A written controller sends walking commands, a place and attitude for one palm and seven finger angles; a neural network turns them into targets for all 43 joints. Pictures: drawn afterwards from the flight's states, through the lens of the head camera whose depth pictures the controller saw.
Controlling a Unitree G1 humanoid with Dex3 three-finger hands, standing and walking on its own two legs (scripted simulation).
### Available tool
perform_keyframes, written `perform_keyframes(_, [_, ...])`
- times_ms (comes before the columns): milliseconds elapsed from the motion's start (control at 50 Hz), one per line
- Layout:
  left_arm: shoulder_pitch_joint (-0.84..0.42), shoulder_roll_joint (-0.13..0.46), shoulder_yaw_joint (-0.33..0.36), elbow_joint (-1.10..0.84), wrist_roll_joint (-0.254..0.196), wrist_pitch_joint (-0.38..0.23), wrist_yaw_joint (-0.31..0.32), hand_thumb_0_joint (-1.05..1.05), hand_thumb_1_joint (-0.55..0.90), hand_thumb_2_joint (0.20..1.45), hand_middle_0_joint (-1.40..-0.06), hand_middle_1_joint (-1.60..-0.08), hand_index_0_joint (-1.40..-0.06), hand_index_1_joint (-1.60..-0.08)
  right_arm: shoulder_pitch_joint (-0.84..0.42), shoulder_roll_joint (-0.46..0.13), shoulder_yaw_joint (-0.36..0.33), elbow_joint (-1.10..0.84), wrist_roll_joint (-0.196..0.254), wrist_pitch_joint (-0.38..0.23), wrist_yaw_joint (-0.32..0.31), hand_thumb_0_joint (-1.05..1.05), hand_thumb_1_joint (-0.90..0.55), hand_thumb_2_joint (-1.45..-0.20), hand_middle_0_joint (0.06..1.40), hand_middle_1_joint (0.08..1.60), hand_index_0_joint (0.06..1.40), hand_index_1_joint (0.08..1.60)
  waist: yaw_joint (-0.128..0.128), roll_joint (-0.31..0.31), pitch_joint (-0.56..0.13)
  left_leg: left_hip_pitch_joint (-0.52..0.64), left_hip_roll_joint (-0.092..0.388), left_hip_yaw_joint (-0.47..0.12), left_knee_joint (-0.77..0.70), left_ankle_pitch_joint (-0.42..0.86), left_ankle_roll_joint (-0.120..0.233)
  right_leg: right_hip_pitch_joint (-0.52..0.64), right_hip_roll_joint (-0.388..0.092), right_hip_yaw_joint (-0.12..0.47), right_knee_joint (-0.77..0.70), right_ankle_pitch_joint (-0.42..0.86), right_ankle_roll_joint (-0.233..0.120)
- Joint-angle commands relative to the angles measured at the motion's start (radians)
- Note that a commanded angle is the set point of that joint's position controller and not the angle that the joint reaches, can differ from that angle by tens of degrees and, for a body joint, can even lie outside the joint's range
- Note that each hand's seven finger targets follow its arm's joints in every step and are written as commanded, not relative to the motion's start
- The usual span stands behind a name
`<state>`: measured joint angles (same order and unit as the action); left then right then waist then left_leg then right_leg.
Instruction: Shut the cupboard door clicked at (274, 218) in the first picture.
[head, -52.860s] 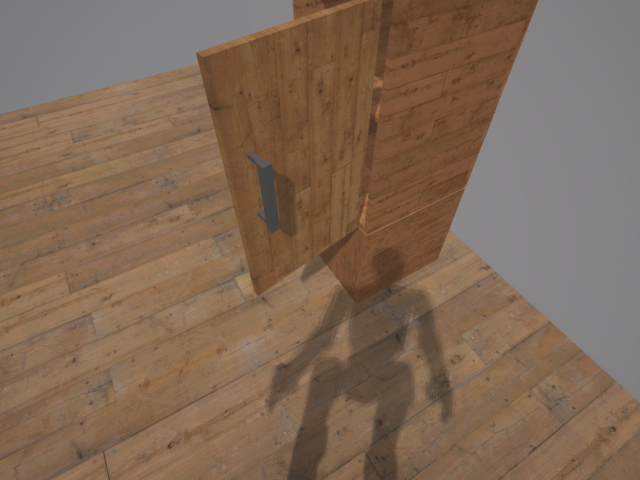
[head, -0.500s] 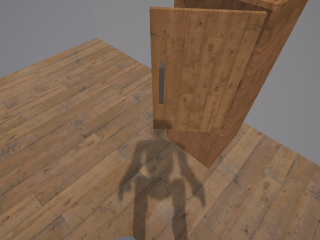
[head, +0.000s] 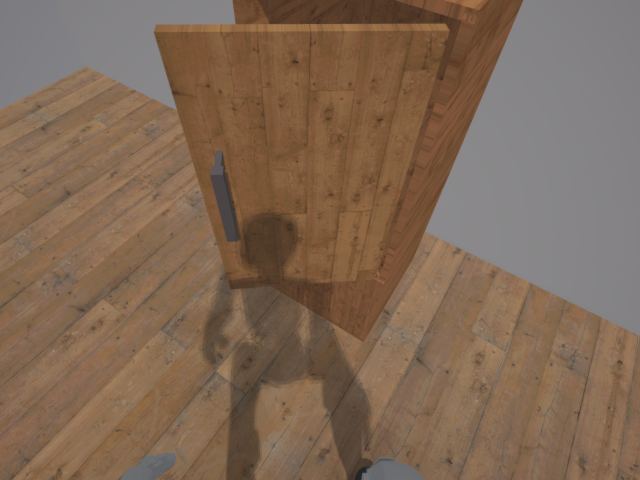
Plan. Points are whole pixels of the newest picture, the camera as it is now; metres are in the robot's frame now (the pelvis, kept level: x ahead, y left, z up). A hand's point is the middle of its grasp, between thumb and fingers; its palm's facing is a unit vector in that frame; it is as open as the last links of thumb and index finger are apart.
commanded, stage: take the last steps up to it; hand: left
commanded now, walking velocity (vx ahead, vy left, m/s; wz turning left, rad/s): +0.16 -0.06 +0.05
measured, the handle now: (226, 199) +0.52 +0.15 +0.00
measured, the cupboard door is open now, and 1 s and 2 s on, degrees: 38 38 38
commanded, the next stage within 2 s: come to a stop and stand still in 0.02 s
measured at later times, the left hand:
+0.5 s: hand out of the picture +0.13 +0.15 -0.17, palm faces +0.09 -0.97 -0.23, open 7.3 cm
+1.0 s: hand out of the picture +0.09 +0.14 -0.18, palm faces +0.07 -0.98 -0.20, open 7.4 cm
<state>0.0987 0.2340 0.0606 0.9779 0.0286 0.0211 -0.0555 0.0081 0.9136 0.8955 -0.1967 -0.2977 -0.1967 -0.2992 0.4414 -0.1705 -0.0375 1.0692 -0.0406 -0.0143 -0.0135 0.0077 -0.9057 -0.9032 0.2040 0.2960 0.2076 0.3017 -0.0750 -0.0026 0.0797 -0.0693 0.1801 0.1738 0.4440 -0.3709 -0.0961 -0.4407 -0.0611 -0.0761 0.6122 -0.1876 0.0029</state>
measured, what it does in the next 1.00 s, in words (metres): steps on the spot: right foot, then left foot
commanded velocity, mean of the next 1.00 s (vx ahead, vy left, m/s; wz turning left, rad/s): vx -0.07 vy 0.07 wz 0.01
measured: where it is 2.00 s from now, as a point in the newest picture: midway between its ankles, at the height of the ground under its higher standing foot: outside the picture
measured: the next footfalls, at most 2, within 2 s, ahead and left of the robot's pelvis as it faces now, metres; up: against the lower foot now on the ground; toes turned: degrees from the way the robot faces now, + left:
right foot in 0.02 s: +0.12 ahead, -0.15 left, +0.00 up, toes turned -5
left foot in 0.30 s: +0.15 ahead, +0.06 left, +0.00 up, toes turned +7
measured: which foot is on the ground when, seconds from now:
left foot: down 0.00-0.02, up 0.04-0.28, down 0.30-0.60, up 0.62-0.94, down 0.96-1.00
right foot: up 0.00-0.00, down 0.02-0.36, up 0.38-0.58, down 0.60-1.00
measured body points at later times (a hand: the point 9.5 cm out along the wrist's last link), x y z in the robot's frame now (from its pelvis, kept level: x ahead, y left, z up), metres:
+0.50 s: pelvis +0.09 -0.04 +0.00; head +0.14 -0.04 +0.45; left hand +0.13 +0.20 -0.15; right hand +0.23 -0.26 -0.14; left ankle +0.12 +0.06 -0.73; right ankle +0.05 -0.17 -0.69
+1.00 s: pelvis +0.07 -0.05 +0.00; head +0.10 -0.03 +0.45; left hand +0.09 +0.19 -0.16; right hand +0.11 -0.30 -0.14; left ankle +0.04 +0.07 -0.74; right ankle +0.07 -0.19 -0.73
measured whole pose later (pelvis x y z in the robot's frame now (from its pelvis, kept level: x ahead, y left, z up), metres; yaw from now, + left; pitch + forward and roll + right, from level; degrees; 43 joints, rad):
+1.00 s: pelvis +0.07 -0.05 +0.00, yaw +2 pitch +0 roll +0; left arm 0.22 0.20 0.03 1.04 0.02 0.03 0.02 0.01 0.91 0.89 -0.20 -0.30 -0.20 -0.30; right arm 0.23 -0.21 -0.03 1.04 -0.01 0.03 -0.02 0.01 -0.91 -0.90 0.20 0.30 0.20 0.30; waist 0.02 -0.03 0.06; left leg -0.19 0.01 0.02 0.50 -0.30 0.01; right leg -0.23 -0.04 0.00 0.51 -0.27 0.03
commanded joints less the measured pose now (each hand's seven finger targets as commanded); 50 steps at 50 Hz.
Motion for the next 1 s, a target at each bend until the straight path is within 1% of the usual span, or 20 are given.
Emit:
perform_keyframes(0, [0.388, 0.226, 0.052, 0.071, 0.005, -0.060, 0.037, 0.000, 0.900, 0.900, -0.200, -0.300, -0.200, -0.300, -0.028, -0.082, -0.018, -0.078, 0.034, -0.025, 0.006, 0.000, -0.900, -0.900, 0.200, 0.300, 0.200, 0.300, 0.200, -0.275, -0.245, -0.483, -0.106, 0.041, 0.487, -0.127, 0.068, 0.709, -0.266, 0.342, -0.242, 0.119, -0.134])
perform_keyframes(20, [0.392, 0.239, 0.048, 0.071, -0.012, -0.054, 0.048, 0.000, 0.900, 0.900, -0.200, -0.300, -0.200, -0.300, -0.085, -0.085, -0.015, -0.117, 0.037, -0.013, -0.002, 0.000, -0.900, -0.900, 0.200, 0.300, 0.200, 0.300, 0.194, -0.217, -0.190, -0.503, -0.122, -0.075, 0.659, -0.320, 0.086, 0.568, -0.355, 0.425, -0.327, 0.225, -0.197])
perform_keyframes(40, [0.307, 0.218, 0.044, 0.059, -0.004, -0.056, 0.058, 0.000, 0.900, 0.900, -0.200, -0.300, -0.200, -0.300, -0.090, -0.072, -0.016, -0.109, 0.036, -0.010, -0.008, 0.000, -0.900, -0.900, 0.200, 0.300, 0.200, 0.300, 0.159, -0.303, -0.185, -0.546, -0.092, -0.129, 0.743, -0.274, 0.090, 0.521, -0.328, 0.409, -0.326, 0.233, -0.224])
perform_keyframes(60, [0.235, 0.156, 0.031, 0.043, -0.009, -0.054, 0.065, 0.000, 0.900, 0.900, -0.200, -0.300, -0.200, -0.300, -0.091, -0.097, -0.020, -0.098, 0.030, -0.011, -0.010, 0.000, -0.900, -0.900, 0.200, 0.300, 0.200, 0.300, 0.131, -0.272, -0.161, -0.551, -0.068, -0.152, 0.764, -0.210, 0.087, 0.488, -0.302, 0.360, -0.315, 0.218, -0.235])
perform_keyframes(100, [0.149, 0.079, 0.007, 0.023, -0.010, -0.060, 0.073, 0.000, 0.900, 0.900, -0.200, -0.300, -0.200, -0.300, -0.095, -0.073, -0.014, -0.075, 0.021, -0.005, -0.003, 0.000, -0.900, -0.900, 0.200, 0.300, 0.200, 0.300, 0.077, -0.133, -0.150, -0.468, -0.054, -0.147, 0.674, -0.115, 0.075, 0.375, -0.234, 0.180, -0.282, 0.368, -0.205])
perform_keyframes(200, [0.087, 0.048, -0.011, 0.021, -0.007, -0.063, 0.087, 0.000, 0.900, 0.900, -0.200, -0.300, -0.200, -0.300, -0.061, -0.012, 0.018, -0.039, 0.030, 0.017, -0.008, 0.000, -0.900, -0.900, 0.200, 0.300, 0.200, 0.300, 0.034, -0.093, -0.133, -0.234, -0.113, -0.113, 0.235, 0.061, 0.050, 0.246, -0.186, 0.099, -0.238, 0.590, -0.173])
perform_keyframes(240, [0.079, 0.060, -0.011, 0.025, -0.018, -0.051, 0.094, 0.000, 0.900, 0.900, -0.200, -0.300, -0.200, -0.300, -0.047, -0.049, 0.011, -0.031, 0.033, 0.018, -0.006, 0.000, -0.900, -0.900, 0.200, 0.300, 0.200, 0.300, 0.023, -0.072, -0.137, -0.111, -0.111, -0.128, 0.014, 0.327, 0.059, 0.225, -0.162, 0.085, -0.159, 0.498, -0.116])
perform_keyframes(280, [0.137, 0.037, -0.011, 0.011, -0.023, -0.023, 0.103, 0.000, 0.900, 0.900, -0.200, -0.300, -0.200, -0.300, -0.104, -0.152, -0.011, -0.070, 0.024, 0.018, -0.013, 0.000, -0.900, -0.900, 0.200, 0.300, 0.200, 0.300, 0.064, 0.085, -0.117, -0.090, 0.056, -0.262, 0.002, 0.783, 0.152, 0.181, -0.061, 0.042, -0.105, 0.146, -0.028])
perform_keyframes(320, [0.150, 0.035, -0.014, -0.001, -0.017, 0.001, 0.103, 0.000, 0.900, 0.900, -0.200, -0.300, -0.200, -0.300, -0.181, -0.182, -0.018, -0.096, 0.026, 0.024, -0.025, 0.000, -0.900, -0.900, 0.200, 0.300, 0.200, 0.300, 0.077, 0.239, -0.059, -0.125, 0.130, -0.316, -0.054, 0.971, 0.235, 0.168, 0.002, 0.008, 0.026, -0.141, 0.005])
perform_keyframes(380, [0.135, 0.055, -0.001, -0.013, -0.021, 0.018, 0.100, 0.000, 0.900, 0.900, -0.200, -0.300, -0.200, -0.300, -0.194, -0.202, -0.030, -0.117, 0.016, 0.034, -0.039, 0.000, -0.900, -0.900, 0.200, 0.300, 0.200, 0.300, 0.060, 0.188, -0.129, 0.009, 0.174, -0.340, -0.037, 1.126, 0.317, 0.048, 0.038, 0.087, 0.289, -0.398, 0.011])
perform_keyframes(480, [0.156, 0.029, 0.005, -0.043, -0.016, 0.013, 0.094, 0.000, 0.900, 0.900, -0.200, -0.300, -0.200, -0.300, -0.276, -0.218, -0.052, -0.159, 0.015, 0.045, -0.031, 0.000, -0.900, -0.900, 0.200, 0.300, 0.200, 0.300, 0.069, 0.131, -0.200, 0.039, 0.133, -0.260, 0.014, 0.969, 0.285, 0.085, 0.055, 0.079, 0.190, -0.300, 0.010])
perform_keyframes(540, [0.251, 0.044, 0.005, -0.030, -0.006, 0.003, 0.090, 0.000, 0.900, 0.900, -0.200, -0.300, -0.200, -0.300, -0.322, -0.199, -0.053, -0.173, 0.029, 0.050, -0.019, 0.000, -0.900, -0.900, 0.200, 0.300, 0.200, 0.300, 0.115, 0.074, -0.193, -0.094, 0.052, -0.214, 0.087, 0.613, 0.207, 0.265, 0.037, 0.066, -0.131, 0.026, 0.006])
perform_keyframes(580, [0.190, 0.166, 0.015, -0.050, 0.010, -0.016, 0.092, 0.000, 0.900, 0.900, -0.200, -0.300, -0.200, -0.300, -0.295, -0.109, -0.041, -0.195, 0.041, 0.060, 0.001, 0.000, -0.900, -0.900, 0.200, 0.300, 0.200, 0.300, 0.081, -0.263, -0.097, -0.291, -0.186, -0.096, 0.284, -0.102, 0.075, 0.229, -0.286, 0.428, -0.332, 0.282, -0.139])
perform_keyframes(600, [0.182, 0.188, 0.011, -0.061, 0.007, -0.017, 0.087, 0.000, 0.900, 0.900, -0.200, -0.300, -0.200, -0.300, -0.325, -0.116, -0.041, -0.198, 0.036, 0.075, 0.006, 0.000, -0.900, -0.900, 0.200, 0.300, 0.200, 0.300, 0.099, -0.147, -0.073, -0.247, -0.193, -0.176, 0.422, -0.211, 0.077, 0.104, -0.338, 0.444, -0.368, 0.220, -0.203])
perform_keyframes(680, [0.146, 0.147, 0.006, -0.040, 0.003, -0.031, 0.092, 0.000, 0.900, 0.900, -0.200, -0.300, -0.200, -0.300, -0.304, -0.134, -0.033, -0.159, 0.032, 0.066, 0.004, 0.000, -0.900, -0.900, 0.200, 0.300, 0.200, 0.300, 0.080, -0.198, -0.082, -0.386, -0.174, -0.207, 0.544, -0.126, 0.062, 0.305, -0.235, 0.325, -0.241, 0.569, -0.194])
perform_keyframes(780, [0.223, 0.170, 0.015, -0.011, 0.002, -0.031, 0.097, 0.000, 0.900, 0.900, -0.200, -0.300, -0.200, -0.300, -0.306, -0.118, -0.017, -0.149, 0.037, 0.051, 0.006, 0.000, -0.900, -0.900, 0.200, 0.300, 0.200, 0.300, 0.128, -0.177, -0.127, -0.359, -0.183, -0.165, 0.361, -0.110, 0.049, 0.430, -0.236, 0.301, -0.218, 0.619, -0.188])
perform_keyframes(840, [0.197, 0.169, 0.017, -0.003, 0.001, -0.026, 0.095, 0.000, 0.900, 0.900, -0.200, -0.300, -0.200, -0.300, -0.251, -0.105, -0.011, -0.129, 0.039, 0.042, 0.003, 0.000, -0.900, -0.900, 0.200, 0.300, 0.200, 0.300, 0.112, -0.175, -0.125, -0.258, -0.187, -0.137, 0.157, -0.041, 0.052, 0.387, -0.215, 0.283, -0.211, 0.513, -0.170])
perform_keyframes(900, [0.144, 0.114, 0.000, 0.001, -0.018, -0.019, 0.090, 0.000, 0.900, 0.900, -0.200, -0.300, -0.200, -0.300, -0.154, -0.132, -0.007, -0.077, 0.033, 0.019, -0.004, 0.000, -0.900, -0.900, 0.200, 0.300, 0.200, 0.300, 0.074, -0.086, -0.134, -0.002, -0.127, -0.184, -0.096, 0.253, 0.081, 0.211, -0.105, 0.205, -0.157, 0.203, -0.063])
perform_keyframes(940, [0.164, 0.053, -0.013, 0.000, -0.015, -0.006, 0.085, 0.000, 0.900, 0.900, -0.200, -0.300, -0.200, -0.300, -0.190, -0.195, -0.009, -0.081, 0.024, 0.016, -0.007, 0.000, -0.900, -0.900, 0.200, 0.300, 0.200, 0.300, 0.105, 0.059, -0.098, -0.120, 0.020, -0.301, -0.095, 0.280, 0.151, 0.231, -0.007, 0.112, -0.170, -0.067, -0.008])
perform_keyframes(980, [0.127, 0.047, -0.020, 0.027, -0.012, 0.004, 0.082, 0.000, 0.900, 0.900, -0.200, -0.300, -0.200, -0.300, -0.222, -0.175, 0.001, -0.064, 0.025, 0.011, -0.012, 0.000, -0.900, -0.900, 0.200, 0.300, 0.200, 0.300, 0.103, 0.108, -0.037, -0.197, -0.017, -0.298, -0.163, 0.210, 0.144, 0.274, 0.003, 0.086, -0.163, -0.036, 0.002])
